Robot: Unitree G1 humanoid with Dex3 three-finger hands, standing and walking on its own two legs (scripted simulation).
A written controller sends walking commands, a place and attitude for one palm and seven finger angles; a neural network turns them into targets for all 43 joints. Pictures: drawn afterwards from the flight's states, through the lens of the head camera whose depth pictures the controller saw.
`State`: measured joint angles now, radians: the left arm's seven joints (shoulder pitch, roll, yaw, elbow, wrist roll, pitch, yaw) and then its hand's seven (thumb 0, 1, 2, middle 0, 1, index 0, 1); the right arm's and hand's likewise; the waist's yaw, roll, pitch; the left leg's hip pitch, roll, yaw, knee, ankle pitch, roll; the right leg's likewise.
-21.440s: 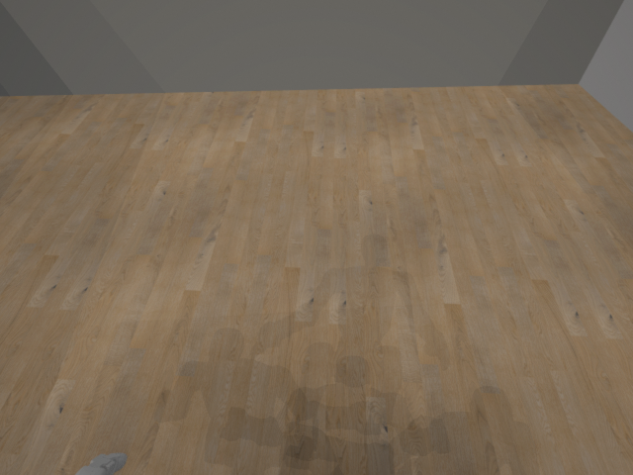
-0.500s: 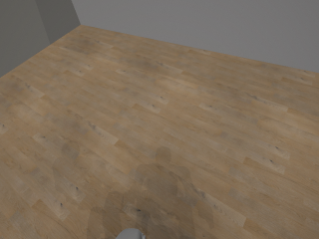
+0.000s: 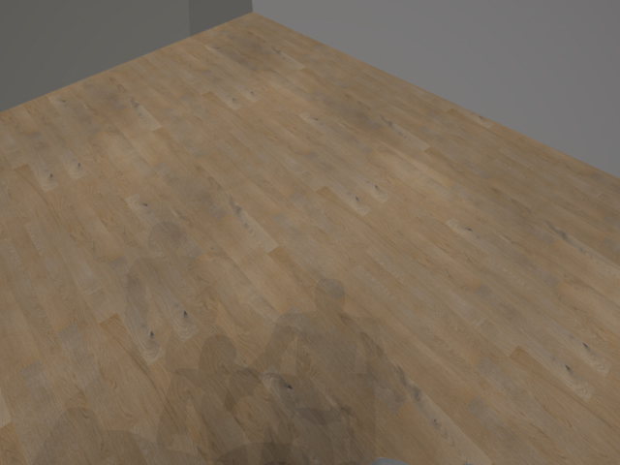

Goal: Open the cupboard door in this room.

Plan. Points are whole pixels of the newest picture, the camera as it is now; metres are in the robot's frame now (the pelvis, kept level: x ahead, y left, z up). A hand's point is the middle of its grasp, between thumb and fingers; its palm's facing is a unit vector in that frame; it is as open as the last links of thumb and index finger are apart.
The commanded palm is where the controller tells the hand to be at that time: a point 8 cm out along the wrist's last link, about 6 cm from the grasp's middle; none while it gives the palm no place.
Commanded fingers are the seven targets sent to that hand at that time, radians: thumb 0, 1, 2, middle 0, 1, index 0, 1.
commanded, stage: turn or walk to find it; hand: left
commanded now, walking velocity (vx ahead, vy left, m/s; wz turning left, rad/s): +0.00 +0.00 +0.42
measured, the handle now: out of the picture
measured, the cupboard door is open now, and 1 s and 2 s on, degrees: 0 0 0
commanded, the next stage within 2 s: none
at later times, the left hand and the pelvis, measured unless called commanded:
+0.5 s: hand out of the picture -0.01 +0.17 -0.16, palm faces +0.25 -0.93 -0.25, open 7.3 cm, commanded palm none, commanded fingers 0.00 0.90 0.90 -0.20 -0.30 -0.20 -0.30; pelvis -0.01 -0.03 +0.00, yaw +13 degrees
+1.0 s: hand out of the picture -0.01 +0.20 -0.16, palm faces +0.41 -0.87 -0.27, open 7.4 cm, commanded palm none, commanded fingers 0.00 0.90 0.90 -0.20 -0.30 -0.20 -0.30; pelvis -0.01 -0.03 -0.01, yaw +24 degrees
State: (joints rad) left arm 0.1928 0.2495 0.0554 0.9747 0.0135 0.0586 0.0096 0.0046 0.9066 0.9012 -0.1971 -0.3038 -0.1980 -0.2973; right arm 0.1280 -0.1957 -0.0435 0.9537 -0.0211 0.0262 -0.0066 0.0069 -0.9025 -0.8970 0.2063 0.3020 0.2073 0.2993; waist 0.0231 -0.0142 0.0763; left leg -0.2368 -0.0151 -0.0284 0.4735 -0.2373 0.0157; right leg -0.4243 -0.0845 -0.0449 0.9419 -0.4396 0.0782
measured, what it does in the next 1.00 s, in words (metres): steps on the spot, turning left: right foot, then left foot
